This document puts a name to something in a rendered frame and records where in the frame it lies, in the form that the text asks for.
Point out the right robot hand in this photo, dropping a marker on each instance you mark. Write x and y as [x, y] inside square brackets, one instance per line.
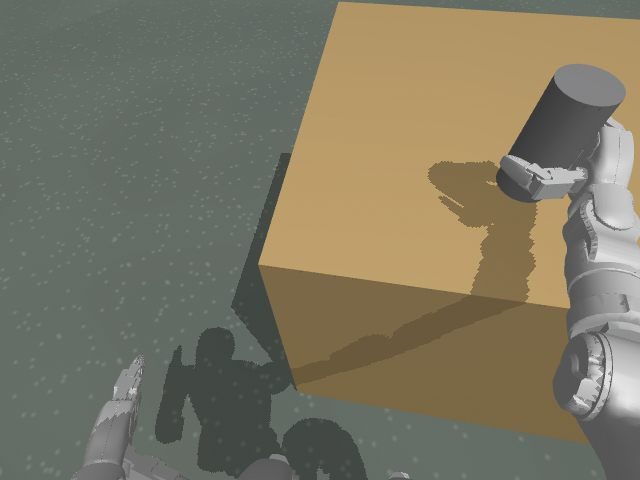
[608, 158]

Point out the right robot arm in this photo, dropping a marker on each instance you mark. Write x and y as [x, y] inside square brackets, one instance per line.
[598, 379]

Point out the left robot arm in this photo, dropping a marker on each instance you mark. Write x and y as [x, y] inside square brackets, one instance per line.
[100, 471]

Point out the left robot hand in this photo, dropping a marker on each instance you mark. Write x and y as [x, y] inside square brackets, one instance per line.
[111, 438]

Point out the can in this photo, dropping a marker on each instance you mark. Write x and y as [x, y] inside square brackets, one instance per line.
[577, 102]

